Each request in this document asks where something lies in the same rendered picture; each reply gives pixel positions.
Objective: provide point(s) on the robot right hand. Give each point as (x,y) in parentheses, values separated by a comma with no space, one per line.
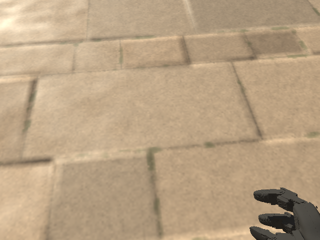
(304,224)

